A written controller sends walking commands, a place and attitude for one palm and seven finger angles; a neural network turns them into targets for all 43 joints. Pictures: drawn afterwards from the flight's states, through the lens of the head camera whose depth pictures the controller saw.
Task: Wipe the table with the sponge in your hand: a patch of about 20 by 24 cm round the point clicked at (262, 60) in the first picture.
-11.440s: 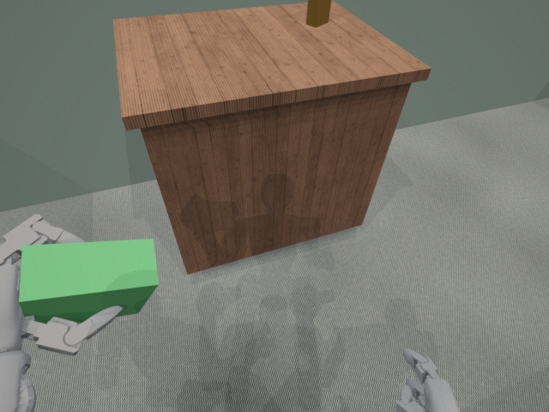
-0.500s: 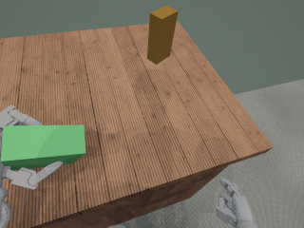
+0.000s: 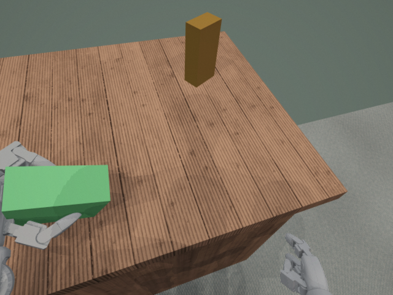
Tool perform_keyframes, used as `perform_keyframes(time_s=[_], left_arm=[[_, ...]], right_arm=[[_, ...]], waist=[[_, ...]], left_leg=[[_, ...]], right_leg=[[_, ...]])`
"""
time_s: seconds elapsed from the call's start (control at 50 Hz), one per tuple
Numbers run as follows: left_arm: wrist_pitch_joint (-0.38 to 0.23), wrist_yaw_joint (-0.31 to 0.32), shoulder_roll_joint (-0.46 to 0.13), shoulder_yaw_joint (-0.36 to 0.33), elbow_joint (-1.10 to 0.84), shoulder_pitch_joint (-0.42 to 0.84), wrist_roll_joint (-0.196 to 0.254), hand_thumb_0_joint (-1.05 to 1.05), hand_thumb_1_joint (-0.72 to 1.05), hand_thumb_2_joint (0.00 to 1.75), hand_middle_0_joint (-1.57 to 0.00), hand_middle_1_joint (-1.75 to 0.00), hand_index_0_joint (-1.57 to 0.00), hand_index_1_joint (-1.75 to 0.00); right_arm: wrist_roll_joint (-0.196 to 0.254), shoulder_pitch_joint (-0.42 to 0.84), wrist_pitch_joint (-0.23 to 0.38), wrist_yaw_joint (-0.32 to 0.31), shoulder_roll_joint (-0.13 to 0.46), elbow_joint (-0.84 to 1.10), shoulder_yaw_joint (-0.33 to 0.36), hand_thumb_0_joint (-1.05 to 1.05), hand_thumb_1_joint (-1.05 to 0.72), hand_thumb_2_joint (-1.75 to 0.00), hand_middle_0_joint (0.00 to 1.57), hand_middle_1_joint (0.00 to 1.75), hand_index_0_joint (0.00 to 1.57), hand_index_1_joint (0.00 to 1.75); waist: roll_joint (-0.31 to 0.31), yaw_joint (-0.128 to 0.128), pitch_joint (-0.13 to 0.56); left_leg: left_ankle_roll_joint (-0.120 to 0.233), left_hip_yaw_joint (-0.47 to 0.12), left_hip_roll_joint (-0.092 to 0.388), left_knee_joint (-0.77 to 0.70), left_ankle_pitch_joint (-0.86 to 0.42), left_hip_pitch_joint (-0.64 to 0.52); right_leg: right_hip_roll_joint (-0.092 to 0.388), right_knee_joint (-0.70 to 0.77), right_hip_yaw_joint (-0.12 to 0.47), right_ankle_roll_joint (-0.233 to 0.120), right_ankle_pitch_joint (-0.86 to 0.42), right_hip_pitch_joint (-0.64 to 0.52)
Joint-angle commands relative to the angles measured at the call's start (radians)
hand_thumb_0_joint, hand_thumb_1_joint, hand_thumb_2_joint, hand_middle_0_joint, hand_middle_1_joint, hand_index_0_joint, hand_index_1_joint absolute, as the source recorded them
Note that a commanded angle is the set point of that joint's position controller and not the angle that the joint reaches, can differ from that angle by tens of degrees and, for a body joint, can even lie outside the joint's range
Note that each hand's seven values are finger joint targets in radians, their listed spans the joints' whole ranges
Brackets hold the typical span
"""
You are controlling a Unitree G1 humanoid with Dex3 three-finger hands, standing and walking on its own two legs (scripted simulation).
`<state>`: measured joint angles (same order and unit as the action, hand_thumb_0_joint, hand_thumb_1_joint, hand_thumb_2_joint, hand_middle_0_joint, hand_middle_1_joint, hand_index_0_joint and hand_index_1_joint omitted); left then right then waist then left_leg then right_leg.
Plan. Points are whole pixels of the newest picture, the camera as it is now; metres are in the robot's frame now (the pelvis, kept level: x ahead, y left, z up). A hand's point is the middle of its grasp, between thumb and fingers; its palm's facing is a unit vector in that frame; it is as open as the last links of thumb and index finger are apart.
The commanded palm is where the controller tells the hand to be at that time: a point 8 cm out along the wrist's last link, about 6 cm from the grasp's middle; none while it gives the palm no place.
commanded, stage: shuffle to correct the standing spot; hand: left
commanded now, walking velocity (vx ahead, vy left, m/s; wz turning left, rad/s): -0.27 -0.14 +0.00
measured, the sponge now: (72, 195) +0.23 +0.21 +0.13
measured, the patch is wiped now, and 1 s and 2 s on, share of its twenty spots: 0.00 0.00 0.00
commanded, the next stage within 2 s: come to a stop and stand still in 0.72 s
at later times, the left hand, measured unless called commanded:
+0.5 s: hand (55, 226) +0.18 +0.21 +0.16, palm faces +0.31 -0.83 -0.47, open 9.7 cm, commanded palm +0.11 +0.25 +0.17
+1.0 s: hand (21, 215) +0.18 +0.24 +0.18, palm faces +0.41 -0.78 -0.47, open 9.7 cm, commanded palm +0.10 +0.24 +0.17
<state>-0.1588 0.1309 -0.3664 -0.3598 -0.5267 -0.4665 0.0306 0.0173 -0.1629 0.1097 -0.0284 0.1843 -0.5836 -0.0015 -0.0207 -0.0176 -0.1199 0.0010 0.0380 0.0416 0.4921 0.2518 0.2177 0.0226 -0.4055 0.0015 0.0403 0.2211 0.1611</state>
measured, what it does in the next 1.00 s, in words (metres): shifts its weight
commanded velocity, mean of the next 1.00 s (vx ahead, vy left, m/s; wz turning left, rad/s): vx -0.21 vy -0.13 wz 0.00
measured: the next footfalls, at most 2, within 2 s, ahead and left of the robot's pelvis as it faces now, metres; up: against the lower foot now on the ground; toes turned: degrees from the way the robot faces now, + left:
none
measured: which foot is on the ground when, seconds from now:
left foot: down 0.00-1.00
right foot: down 0.00-1.00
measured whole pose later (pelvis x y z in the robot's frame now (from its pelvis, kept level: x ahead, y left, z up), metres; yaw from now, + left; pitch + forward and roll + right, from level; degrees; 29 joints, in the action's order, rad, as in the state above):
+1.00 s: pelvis -0.07 -0.04 -0.01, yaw -1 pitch -1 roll +0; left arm -0.25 0.04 -0.54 -0.45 -0.39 -0.21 0.02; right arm 0.00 -0.24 0.20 -0.03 0.17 -0.65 0.00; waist -0.09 -0.07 -0.11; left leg 0.00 0.04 0.03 0.61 0.29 0.31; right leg -0.02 -0.56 -0.02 -0.02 0.19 0.36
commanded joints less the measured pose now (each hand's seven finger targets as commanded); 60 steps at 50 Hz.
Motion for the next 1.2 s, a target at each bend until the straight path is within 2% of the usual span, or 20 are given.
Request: perform_keyframes(time_s=[0.0,0.2,0.44,0.52,0.62,0.66,0.7,0.74,0.78,0.82,0.86,0.88,0.9,0.92,0.94,0.96,1.0,1.04,1.12,1.18], left_arm=[[-0.073,0.021,-0.166,-0.115,-0.26,0.082,0.021,0.0,0.1,1.3,-1.2,-1.6,-1.2,-1.6],[-0.08,0.01,-0.176,-0.138,-0.297,0.038,0.036,0.0,0.1,1.3,-1.2,-1.6,-1.2,-1.6],[-0.152,0.006,-0.232,-0.226,-0.324,-0.014,0.047,0.0,0.1,1.3,-1.2,-1.6,-1.2,-1.6],[-0.178,-0.004,-0.238,-0.242,-0.31,-0.019,0.043,0.0,0.1,1.3,-1.2,-1.6,-1.2,-1.6],[-0.146,-0.013,-0.223,-0.234,-0.311,-0.051,0.048,0.0,0.1,1.3,-1.2,-1.6,-1.2,-1.6],[-0.131,-0.014,-0.201,-0.202,-0.325,-0.039,0.05,0.0,0.1,1.3,-1.2,-1.6,-1.2,-1.6],[-0.121,-0.01,-0.214,-0.198,-0.333,0.003,0.043,0.0,0.1,1.3,-1.2,-1.6,-1.2,-1.6],[-0.1,0.003,-0.22,-0.188,-0.321,0.019,0.047,0.0,0.1,1.3,-1.2,-1.6,-1.2,-1.6],[-0.081,0.018,-0.213,-0.156,-0.34,0.052,0.043,0.0,0.1,1.3,-1.2,-1.6,-1.2,-1.6],[-0.069,0.028,-0.215,-0.166,-0.319,0.056,0.045,0.0,0.1,1.3,-1.2,-1.6,-1.2,-1.6],[-0.078,0.036,-0.189,-0.157,-0.308,0.031,0.043,0.0,0.1,1.3,-1.2,-1.6,-1.2,-1.6],[-0.089,0.041,-0.193,-0.166,-0.33,0.04,0.039,0.0,0.1,1.3,-1.2,-1.6,-1.2,-1.6],[-0.25,-0.02,-1.006,-0.679,-0.366,1.058,-0.128,0.0,0.1,1.3,-1.2,-1.6,-1.2,-1.6],[-0.18,-0.075,-0.385,-0.313,0.142,0.509,-0.021,0.0,0.1,1.3,-1.2,-1.6,-1.2,-1.6],[-0.137,-0.085,-0.227,-0.188,0.164,0.331,0.043,0.0,0.1,1.3,-1.2,-1.6,-1.2,-1.6],[-0.163,-0.101,-0.249,-0.157,0.03,0.376,0.027,0.0,0.1,1.3,-1.2,-1.6,-1.2,-1.6],[-0.162,-0.1,-0.156,-0.08,-0.088,0.246,0.031,0.0,0.1,1.3,-1.2,-1.6,-1.2,-1.6],[-0.146,-0.078,-0.09,-0.045,-0.13,0.137,0.036,0.0,0.1,1.3,-1.2,-1.6,-1.2,-1.6],[-0.128,-0.041,-0.196,-0.166,-0.126,0.094,0.022,0.0,0.1,1.3,-1.2,-1.6,-1.2,-1.6],[-0.136,-0.025,-0.208,-0.188,-0.147,0.151,0.026,0.0,0.1,1.3,-1.2,-1.6,-1.2,-1.6]], right_arm=[[0.009,0.073,0.051,-0.016,0.124,0.163,0.052,0.0,-0.9,-0.9,0.2,0.3,0.2,0.3],[0.01,0.071,0.045,0.0,0.115,0.191,0.06,0.0,-0.9,-0.9,0.2,0.3,0.2,0.3],[-0.006,0.06,0.067,-0.014,0.098,0.154,0.076,0.0,-0.9,-0.9,0.2,0.3,0.2,0.3],[-0.014,0.04,0.076,-0.022,0.105,0.144,0.079,0.0,-0.9,-0.9,0.2,0.3,0.2,0.3],[-0.005,0.045,0.074,-0.017,0.129,0.179,0.078,0.0,-0.9,-0.9,0.2,0.3,0.2,0.3],[0.0,0.028,0.07,-0.009,0.131,0.184,0.076,0.0,-0.9,-0.9,0.2,0.3,0.2,0.3],[-0.003,0.012,0.072,-0.003,0.13,0.181,0.081,0.0,-0.9,-0.9,0.2,0.3,0.2,0.3],[-0.003,-0.001,0.071,-0.006,0.127,0.162,0.081,0.0,-0.9,-0.9,0.2,0.3,0.2,0.3],[-0.016,-0.009,0.062,-0.001,0.113,0.127,0.062,0.0,-0.9,-0.9,0.2,0.3,0.2,0.3],[-0.011,0.018,0.064,-0.005,0.101,0.125,0.051,0.0,-0.9,-0.9,0.2,0.3,0.2,0.3],[-0.007,0.025,0.075,-0.013,0.108,0.127,0.043,0.0,-0.9,-0.9,0.2,0.3,0.2,0.3],[-0.003,0.028,0.08,-0.013,0.13,0.14,0.052,0.0,-0.9,-0.9,0.2,0.3,0.2,0.3],[-0.04,-0.098,0.181,-0.04,0.128,-0.035,0.063,0.0,-0.9,-0.9,0.2,0.3,0.2,0.3],[-0.038,-0.056,0.178,-0.032,0.037,0.031,0.012,0.0,-0.9,-0.9,0.2,0.3,0.2,0.3],[-0.001,-0.046,0.187,-0.015,0.129,0.1,0.057,0.0,-0.9,-0.9,0.2,0.3,0.2,0.3],[-0.009,-0.044,0.182,-0.007,0.146,0.113,0.061,0.0,-0.9,-0.9,0.2,0.3,0.2,0.3],[0.0,0.011,0.164,0.031,0.145,0.158,0.049,0.0,-0.9,-0.9,0.2,0.3,0.2,0.3],[0.027,0.028,0.169,0.061,0.117,0.184,0.029,0.0,-0.9,-0.9,0.2,0.3,0.2,0.3],[0.011,0.003,0.149,0.038,0.131,0.187,0.042,0.0,-0.9,-0.9,0.2,0.3,0.2,0.3],[-0.003,0.023,0.133,0.012,0.125,0.177,0.032,0.0,-0.9,-0.9,0.2,0.3,0.2,0.3]], waist=[[0.092,0.001,0.202],[0.126,-0.01,0.217],[0.016,0.021,0.254],[0.051,0.023,0.235],[0.209,0.006,0.224],[0.182,0.009,0.218],[0.064,0.01,0.182],[-0.076,0.018,0.15],[-0.106,0.034,0.183],[-0.099,0.03,0.157],[0.042,0.024,0.139],[0.134,0.01,0.16],[0.084,-0.145,0.199],[0.026,0.002,0.23],[0.153,-0.019,0.25],[0.246,-0.018,0.269],[0.359,-0.033,0.212],[0.23,-0.037,0.208],[-0.154,-0.021,0.183],[-0.021,0.0,0.163]], left_leg=[[0.008,-0.052,0.064,-0.096,-0.273,-0.053],[0.022,-0.061,0.146,-0.053,-0.259,0.032],[0.005,-0.061,0.074,0.058,-0.005,0.04],[0.023,-0.099,0.104,-0.005,0.087,0.131],[0.07,-0.183,0.233,-0.143,0.307,0.335],[0.057,-0.146,0.198,-0.089,0.317,0.31],[0.023,-0.072,0.114,0.044,0.335,0.275],[-0.021,0.01,-0.01,0.318,0.285,0.089],[-0.014,0.008,-0.031,0.409,0.182,-0.004],[-0.009,0.008,-0.027,0.224,0.166,-0.017],[0.024,-0.067,0.028,-0.087,0.13,-0.016],[0.048,-0.172,0.108,-0.161,-0.012,-0.017],[0.024,-0.086,0.161,0.07,-0.113,0.196],[0.012,-0.047,-0.016,0.082,0.01,0.082],[-0.007,-0.028,-0.013,-0.019,-0.031,-0.035],[0.0,-0.012,0.042,-0.047,-0.06,-0.041],[0.051,-0.071,0.12,-0.129,0.005,0.149],[0.04,-0.038,0.097,-0.139,0.098,0.225],[0.012,-0.014,0.018,-0.035,0.188,0.164],[0.012,-0.022,0.003,-0.067,0.143,0.078]], right_leg=[[0.027,0.008,0.021,-0.04,-0.287,-0.079],[0.028,-0.066,0.006,-0.031,-0.238,-0.055],[0.088,-0.009,0.108,-0.097,-0.165,0.131],[0.065,-0.041,0.079,-0.086,-0.053,0.115],[-0.005,-0.215,0.004,-0.04,0.123,-0.048],[-0.007,-0.166,0.007,-0.043,0.128,-0.039],[0.036,-0.049,0.081,-0.075,0.192,0.052],[0.144,0.154,0.266,-0.156,0.419,0.332],[0.214,0.181,0.263,-0.205,0.396,0.362],[0.18,0.136,0.192,-0.185,0.323,0.306],[0.09,0.011,0.126,-0.124,0.222,0.202],[0.011,-0.094,0.068,-0.084,0.092,0.13],[0.1,0.034,0.186,-0.057,0.081,0.029],[0.132,0.048,0.217,-0.155,-0.009,0.172],[0.072,-0.044,0.191,-0.154,-0.1,0.135],[0.046,-0.103,0.147,-0.107,-0.089,0.142],[0.007,-0.216,0.046,-0.055,-0.013,0.033],[-0.009,-0.195,0.001,-0.044,-0.014,-0.07],[0.017,0.004,0.095,-0.052,0.107,0.032],[0.013,0.036,0.106,-0.062,0.154,0.109]])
